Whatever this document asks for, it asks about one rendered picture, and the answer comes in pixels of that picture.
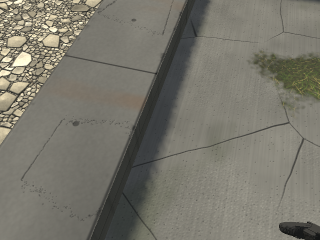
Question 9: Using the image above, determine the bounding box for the right robot hand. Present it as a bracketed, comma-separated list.
[279, 221, 320, 240]

